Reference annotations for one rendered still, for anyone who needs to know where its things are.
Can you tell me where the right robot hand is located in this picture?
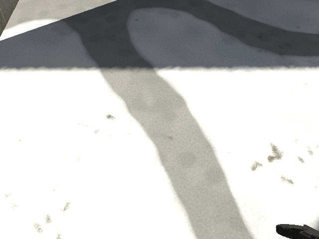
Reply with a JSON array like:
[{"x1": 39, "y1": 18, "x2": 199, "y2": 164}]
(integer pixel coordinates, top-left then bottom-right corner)
[{"x1": 276, "y1": 224, "x2": 319, "y2": 239}]

